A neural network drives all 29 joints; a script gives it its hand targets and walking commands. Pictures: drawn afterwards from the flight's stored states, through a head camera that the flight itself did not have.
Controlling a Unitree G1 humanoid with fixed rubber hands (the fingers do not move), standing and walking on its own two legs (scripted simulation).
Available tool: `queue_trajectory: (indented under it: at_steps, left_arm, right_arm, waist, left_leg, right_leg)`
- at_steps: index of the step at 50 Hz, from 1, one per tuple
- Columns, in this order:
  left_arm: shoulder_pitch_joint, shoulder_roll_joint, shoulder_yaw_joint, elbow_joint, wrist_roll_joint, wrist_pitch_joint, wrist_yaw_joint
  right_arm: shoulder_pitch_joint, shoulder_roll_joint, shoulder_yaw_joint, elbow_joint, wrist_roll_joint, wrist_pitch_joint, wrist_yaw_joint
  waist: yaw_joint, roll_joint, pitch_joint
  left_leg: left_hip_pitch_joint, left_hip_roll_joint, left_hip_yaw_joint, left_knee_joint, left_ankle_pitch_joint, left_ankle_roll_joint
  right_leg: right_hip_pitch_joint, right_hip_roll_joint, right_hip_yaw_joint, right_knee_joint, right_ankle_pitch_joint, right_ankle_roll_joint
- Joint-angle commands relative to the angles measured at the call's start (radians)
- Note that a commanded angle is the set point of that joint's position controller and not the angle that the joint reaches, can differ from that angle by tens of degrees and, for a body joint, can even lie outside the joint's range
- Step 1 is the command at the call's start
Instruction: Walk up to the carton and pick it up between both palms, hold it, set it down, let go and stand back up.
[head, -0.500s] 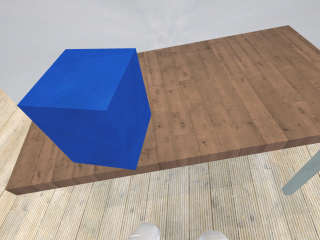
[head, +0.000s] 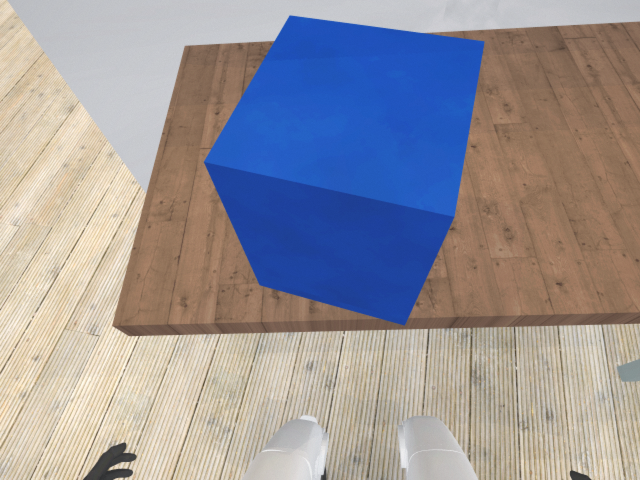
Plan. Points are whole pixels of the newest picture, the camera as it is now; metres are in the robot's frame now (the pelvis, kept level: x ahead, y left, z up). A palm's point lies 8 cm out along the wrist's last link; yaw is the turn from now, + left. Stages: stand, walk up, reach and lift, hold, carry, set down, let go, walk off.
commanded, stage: walk up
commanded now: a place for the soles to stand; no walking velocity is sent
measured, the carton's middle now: (352, 184) +0.42 -0.01 +0.09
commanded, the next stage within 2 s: none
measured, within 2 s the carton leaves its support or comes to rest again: neither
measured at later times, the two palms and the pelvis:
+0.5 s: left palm out of the picture +0.07 +0.26 -0.10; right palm out of the picture +0.05 -0.34 -0.10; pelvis -0.03 -0.04 +0.00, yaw +1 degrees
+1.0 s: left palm out of the picture -0.03 +0.29 -0.10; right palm out of the picture -0.01 -0.31 -0.08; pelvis -0.10 -0.02 +0.01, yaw +3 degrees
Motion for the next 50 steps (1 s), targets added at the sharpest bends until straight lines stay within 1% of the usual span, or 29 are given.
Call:
queue_trajectory:
  at_steps: [1,2,3,6,7,9,11,12,14,19,20,21,22,23,27,32,33,35,37,38,39,40,41,42,43,45,47,49,50]
  left_arm:
    - [0.02,0.239,0.083,-0.087,-0.019,-0.007,-0.004]
    - [0.011,0.226,0.087,-0.068,-0.008,0.004,-0.006]
    - [0.052,0.223,0.081,-0.077,-0.018,0.01,0.0]
    - [-0.035,0.225,0.08,-0.067,-0.008,0.019,-0.006]
    - [-0.065,0.205,0.071,-0.082,-0.014,0.015,-0.008]
    - [-0.053,0.219,0.083,-0.077,-0.008,0.031,-0.012]
    - [-0.064,0.226,0.085,-0.065,-0.01,0.035,-0.014]
    - [-0.012,0.219,0.094,-0.046,-0.01,0.035,-0.015]
    - [-0.059,0.227,0.089,-0.052,-0.011,0.017,-0.021]
    - [0.033,0.224,0.104,-0.005,0.003,0.01,-0.025]
    - [0.038,0.232,0.101,0.004,0.015,-0.004,-0.026]
    - [0.026,0.271,0.11,0.006,0.027,-0.014,-0.028]
    - [0.05,0.329,0.131,0.002,0.033,-0.024,-0.036]
    - [0.011,0.332,0.126,0.0,0.021,-0.032,-0.041]
    - [-0.042,0.31,0.121,-0.022,0.021,-0.044,-0.034]
    - [-0.054,0.292,0.113,-0.025,0.031,-0.026,-0.061]
    - [-0.075,0.267,0.102,-0.018,0.034,-0.01,-0.064]
    - [-0.115,0.273,0.101,-0.025,0.021,0.007,-0.07]
    - [-0.116,0.276,0.094,-0.035,0.022,0.017,-0.074]
    - [-0.103,0.237,0.091,-0.032,0.017,0.021,-0.075]
    - [-0.087,0.223,0.083,-0.017,0.011,0.031,-0.083]
    - [-0.12,0.23,0.096,-0.017,0.008,0.035,-0.077]
    - [-0.085,0.247,0.112,-0.003,0.008,0.035,-0.075]
    - [-0.048,0.259,0.113,0.02,0.001,0.032,-0.073]
    - [-0.044,0.269,0.109,0.035,0.0,0.031,-0.076]
    - [0.001,0.241,0.105,0.052,-0.003,0.017,-0.08]
    - [0.03,0.246,0.122,0.068,0.0,0.021,-0.084]
    - [0.069,0.236,0.102,0.089,0.012,0.0,-0.078]
    - [0.125,0.242,0.114,0.118,0.023,-0.008,-0.074]
  right_arm:
    - [0.13,-0.302,-0.078,-0.021,0.018,-0.045,-0.065]
    - [0.154,-0.272,-0.081,-0.008,0.015,-0.052,-0.069]
    - [0.138,-0.296,-0.075,-0.024,0.008,-0.061,-0.068]
    - [0.161,-0.25,-0.064,0.005,0.01,-0.077,-0.084]
    - [0.137,-0.247,-0.064,0.001,0.002,-0.082,-0.085]
    - [0.1,-0.257,-0.064,0.006,0.0,-0.088,-0.084]
    - [0.084,-0.254,-0.067,-0.013,-0.003,-0.086,-0.085]
    - [0.051,-0.263,-0.064,-0.008,-0.019,-0.091,-0.087]
    - [0.013,-0.247,-0.056,-0.032,-0.017,-0.088,-0.081]
    - [-0.14,-0.233,-0.048,-0.071,-0.015,-0.066,-0.064]
    - [-0.138,-0.197,-0.034,-0.063,-0.012,-0.063,-0.063]
    - [-0.121,-0.186,-0.031,-0.071,-0.006,-0.052,-0.059]
    - [-0.107,-0.191,-0.027,-0.056,-0.004,-0.049,-0.06]
    - [-0.06,-0.222,-0.04,-0.01,-0.005,-0.046,-0.062]
    - [0.029,-0.24,-0.051,0.029,-0.002,-0.045,-0.033]
    - [0.088,-0.236,-0.04,0.055,-0.005,-0.055,-0.018]
    - [0.096,-0.228,-0.039,0.067,-0.004,-0.061,-0.017]
    - [0.162,-0.221,-0.04,0.091,-0.01,-0.063,-0.016]
    - [0.101,-0.256,-0.056,0.075,-0.019,-0.058,-0.024]
    - [0.106,-0.267,-0.049,0.071,-0.026,-0.059,-0.026]
    - [0.048,-0.284,-0.043,0.043,-0.034,-0.062,-0.025]
    - [-0.015,-0.355,-0.053,0.034,-0.043,-0.065,-0.026]
    - [-0.079,-0.393,-0.067,-0.004,-0.058,-0.062,-0.027]
    - [-0.131,-0.385,-0.058,-0.019,-0.06,-0.07,-0.033]
    - [-0.139,-0.365,-0.057,-0.015,-0.056,-0.075,-0.037]
    - [-0.123,-0.33,-0.048,-0.015,-0.056,-0.073,-0.033]
    - [-0.126,-0.324,-0.051,0.0,-0.046,-0.071,-0.037]
    - [-0.173,-0.291,-0.03,-0.015,-0.037,-0.063,-0.034]
    - [-0.158,-0.255,-0.028,-0.012,-0.046,-0.055,-0.031]
  waist:
    - [-0.045,0.012,-0.287]
    - [-0.052,-0.019,-0.291]
    - [-0.027,-0.024,-0.318]
    - [-0.051,-0.086,-0.322]
    - [-0.04,-0.076,-0.305]
    - [-0.036,-0.006,-0.288]
    - [-0.025,0.031,-0.341]
    - [-0.02,0.036,-0.351]
    - [-0.016,0.016,-0.369]
    - [0.053,0.051,-0.331]
    - [0.046,-0.029,-0.35]
    - [0.062,-0.175,-0.308]
    - [0.067,-0.296,-0.329]
    - [0.042,-0.217,-0.268]
    - [0.017,-0.209,-0.215]
    - [0.016,-0.294,-0.275]
    - [0.008,-0.315,-0.292]
    - [-0.029,-0.205,-0.299]
    - [-0.023,-0.181,-0.242]
    - [-0.021,-0.145,-0.241]
    - [-0.011,-0.109,-0.209]
    - [-0.017,0.059,-0.134]
    - [-0.016,0.084,-0.113]
    - [0.024,0.052,-0.091]
    - [0.012,0.014,-0.063]
    - [0.029,0.077,-0.117]
    - [0.016,0.05,-0.163]
    - [0.047,0.048,-0.213]
    - [0.068,0.03,-0.189]
  left_leg:
    - [0.543,0.184,-0.446,-0.394,0.902,0.002]
    - [0.611,0.202,-0.477,-0.412,0.838,-0.049]
    - [0.584,0.229,-0.487,-0.398,0.9,-0.021]
    - [0.577,0.26,-0.564,-0.392,0.964,0.031]
    - [0.514,0.267,-0.554,-0.405,1.014,0.07]
    - [0.473,0.274,-0.527,-0.418,0.962,0.028]
    - [0.428,0.246,-0.53,-0.435,0.882,0.059]
    - [0.429,0.292,-0.583,-0.44,0.899,0.083]
    - [0.347,0.251,-0.512,-0.401,0.954,0.124]
    - [-0.021,0.249,-0.495,-0.388,0.587,0.156]
    - [-0.098,0.202,-0.417,-0.321,0.469,0.114]
    - [-0.204,0.092,-0.232,-0.215,0.305,0.063]
    - [-0.158,-0.038,-0.053,0.032,0.146,0.002]
    - [-0.143,-0.046,0.001,0.101,-0.169,-0.013]
    - [-0.157,0.021,-0.001,0.112,-0.08,-0.007]
    - [0.038,0.054,0.099,-0.085,-0.045,-0.011]
    - [0.083,0.056,0.142,-0.176,0.0,-0.004]
    - [0.23,0.012,0.164,-0.28,0.162,-0.003]
    - [0.245,0.024,0.077,-0.271,0.124,0.024]
    - [0.209,0.085,-0.046,-0.395,-0.051,0.055]
    - [0.122,0.191,-0.314,-0.559,-0.388,0.11]
    - [-0.087,0.313,-0.524,-0.743,-0.548,0.186]
    - [-0.187,0.358,-0.661,-0.782,-0.527,0.237]
    - [-0.213,0.34,-0.655,-0.751,-0.485,0.241]
    - [-0.206,0.303,-0.563,-0.729,-0.358,0.205]
    - [-0.111,0.263,-0.473,-0.68,-0.163,0.195]
    - [-0.101,0.285,-0.493,-0.677,-0.267,0.195]
    - [-0.163,0.245,-0.408,-0.603,-0.26,0.151]
    - [-0.283,0.208,-0.293,-0.55,-0.238,0.095]
  right_leg:
    - [-0.281,-0.009,0.051,0.024,0.048,-0.073]
    - [-0.29,-0.006,0.069,0.029,0.057,-0.074]
    - [-0.271,-0.004,0.098,-0.006,0.04,-0.067]
    - [-0.219,-0.006,0.112,-0.105,0.026,-0.06]
    - [-0.201,-0.027,0.113,-0.117,0.042,-0.058]
    - [-0.184,-0.021,0.127,-0.168,0.024,-0.056]
    - [-0.112,-0.009,0.12,-0.198,0.048,-0.062]
    - [-0.101,-0.02,0.118,-0.234,0.097,-0.049]
    - [-0.042,-0.02,0.087,-0.28,0.107,-0.061]
    - [0.257,-0.007,0.107,-0.402,0.262,-0.115]
    - [0.322,-0.059,0.155,-0.528,0.327,-0.129]
    - [0.372,-0.153,0.263,-0.674,0.326,-0.179]
    - [0.322,-0.313,0.499,-0.859,0.355,-0.279]
    - [0.299,-0.404,0.612,-0.885,0.364,-0.326]
    - [0.302,-0.32,0.49,-0.828,0.379,-0.266]
    - [0.176,-0.244,0.342,-0.827,0.104,-0.259]
    - [0.145,-0.185,0.242,-0.826,0.014,-0.234]
    - [0.062,-0.124,0.162,-0.765,-0.032,-0.16]
    - [-0.091,-0.125,0.187,-0.721,-0.117,-0.158]
    - [-0.089,-0.107,0.172,-0.663,-0.163,-0.142]
    - [-0.125,-0.057,0.121,-0.593,-0.165,-0.086]
    - [-0.056,0.016,0.047,-0.34,-0.065,-0.063]
    - [0.002,0.047,0.073,-0.194,0.007,-0.051]
    - [0.028,0.011,0.101,-0.209,0.047,-0.053]
    - [0.059,-0.005,0.051,-0.198,0.12,-0.04]
    - [0.043,0.015,0.033,-0.282,0.081,-0.052]
    - [0.108,0.004,0.022,-0.323,0.093,-0.056]
    - [0.271,-0.008,0.032,-0.54,0.147,-0.078]
    - [0.411,-0.005,0.047,-0.591,0.108,-0.085]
